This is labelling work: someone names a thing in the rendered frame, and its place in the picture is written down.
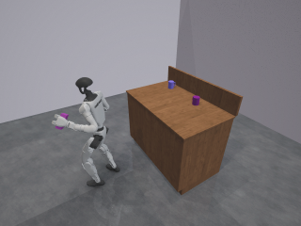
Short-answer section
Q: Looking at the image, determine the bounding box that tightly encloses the left robot forearm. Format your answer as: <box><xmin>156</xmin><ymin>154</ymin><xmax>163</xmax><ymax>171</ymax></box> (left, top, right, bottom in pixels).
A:
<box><xmin>66</xmin><ymin>121</ymin><xmax>97</xmax><ymax>133</ymax></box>

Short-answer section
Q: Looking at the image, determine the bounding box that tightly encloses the sponge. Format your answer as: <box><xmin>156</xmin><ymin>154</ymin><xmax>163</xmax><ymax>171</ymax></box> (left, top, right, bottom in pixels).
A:
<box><xmin>55</xmin><ymin>113</ymin><xmax>69</xmax><ymax>130</ymax></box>

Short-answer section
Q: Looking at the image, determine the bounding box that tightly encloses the table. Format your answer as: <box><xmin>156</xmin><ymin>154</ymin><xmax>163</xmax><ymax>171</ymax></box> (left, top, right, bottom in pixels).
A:
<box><xmin>126</xmin><ymin>66</ymin><xmax>243</xmax><ymax>195</ymax></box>

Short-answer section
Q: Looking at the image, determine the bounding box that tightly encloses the robot left hand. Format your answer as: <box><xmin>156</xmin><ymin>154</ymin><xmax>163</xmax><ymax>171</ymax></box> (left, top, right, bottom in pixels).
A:
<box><xmin>52</xmin><ymin>114</ymin><xmax>68</xmax><ymax>127</ymax></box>

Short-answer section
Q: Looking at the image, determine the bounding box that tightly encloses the left robot upper arm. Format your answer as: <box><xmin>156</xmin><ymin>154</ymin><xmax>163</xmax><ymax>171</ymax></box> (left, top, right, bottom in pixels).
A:
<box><xmin>79</xmin><ymin>103</ymin><xmax>99</xmax><ymax>133</ymax></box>

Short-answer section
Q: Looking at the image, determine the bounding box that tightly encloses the right robot upper arm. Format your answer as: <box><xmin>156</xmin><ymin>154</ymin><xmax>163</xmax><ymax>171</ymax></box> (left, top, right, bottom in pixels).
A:
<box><xmin>93</xmin><ymin>91</ymin><xmax>110</xmax><ymax>111</ymax></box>

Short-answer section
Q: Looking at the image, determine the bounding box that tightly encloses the robot head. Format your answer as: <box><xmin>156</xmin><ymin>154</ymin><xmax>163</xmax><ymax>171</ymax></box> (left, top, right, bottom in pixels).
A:
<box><xmin>75</xmin><ymin>77</ymin><xmax>98</xmax><ymax>102</ymax></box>

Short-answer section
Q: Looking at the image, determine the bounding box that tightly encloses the left robot shin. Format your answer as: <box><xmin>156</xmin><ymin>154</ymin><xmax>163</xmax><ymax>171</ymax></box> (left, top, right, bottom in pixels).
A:
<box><xmin>82</xmin><ymin>162</ymin><xmax>101</xmax><ymax>183</ymax></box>

